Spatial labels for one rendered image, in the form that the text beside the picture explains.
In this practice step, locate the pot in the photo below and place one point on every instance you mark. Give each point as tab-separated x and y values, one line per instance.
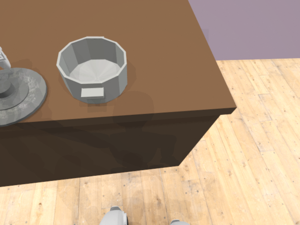
94	69

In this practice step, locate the left robot hand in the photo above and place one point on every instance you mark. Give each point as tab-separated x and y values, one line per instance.
4	63

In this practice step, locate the left robot thigh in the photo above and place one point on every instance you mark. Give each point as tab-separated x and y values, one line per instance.
114	217

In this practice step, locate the knob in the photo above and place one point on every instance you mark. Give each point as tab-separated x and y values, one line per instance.
6	88

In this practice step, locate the table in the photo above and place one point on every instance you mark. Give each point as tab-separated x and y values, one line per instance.
175	90

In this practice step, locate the lid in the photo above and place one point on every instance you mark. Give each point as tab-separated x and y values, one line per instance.
29	94

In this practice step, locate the robot left shin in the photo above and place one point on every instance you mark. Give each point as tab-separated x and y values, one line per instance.
115	208

